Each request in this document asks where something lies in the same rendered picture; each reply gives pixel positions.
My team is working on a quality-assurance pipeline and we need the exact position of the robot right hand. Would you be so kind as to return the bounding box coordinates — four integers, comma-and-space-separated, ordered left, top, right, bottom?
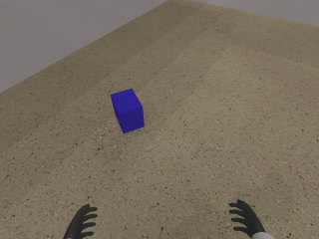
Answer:
228, 199, 266, 238

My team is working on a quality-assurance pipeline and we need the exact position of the robot left hand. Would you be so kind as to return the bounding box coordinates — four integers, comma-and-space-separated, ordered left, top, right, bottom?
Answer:
63, 203, 98, 239

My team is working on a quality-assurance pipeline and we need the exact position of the carton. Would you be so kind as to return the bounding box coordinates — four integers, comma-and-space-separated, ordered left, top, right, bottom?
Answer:
111, 89, 145, 133

